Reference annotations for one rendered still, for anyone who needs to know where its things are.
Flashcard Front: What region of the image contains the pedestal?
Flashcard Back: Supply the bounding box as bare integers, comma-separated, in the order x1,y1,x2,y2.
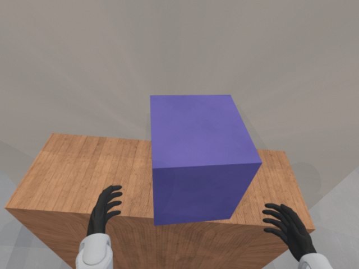
4,133,316,269

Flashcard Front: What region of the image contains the robot right forearm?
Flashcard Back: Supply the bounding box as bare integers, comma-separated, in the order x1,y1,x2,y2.
298,253,333,269

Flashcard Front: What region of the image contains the robot left hand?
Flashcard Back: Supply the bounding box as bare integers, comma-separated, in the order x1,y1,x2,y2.
87,185,123,236

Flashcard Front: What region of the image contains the robot right hand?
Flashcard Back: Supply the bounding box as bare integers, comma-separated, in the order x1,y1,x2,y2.
262,203,317,262

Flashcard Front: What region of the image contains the robot left forearm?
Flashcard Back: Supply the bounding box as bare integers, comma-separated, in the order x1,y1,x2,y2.
76,233,113,269

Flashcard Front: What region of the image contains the carton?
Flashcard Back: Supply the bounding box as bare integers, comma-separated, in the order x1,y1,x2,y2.
150,95,263,226

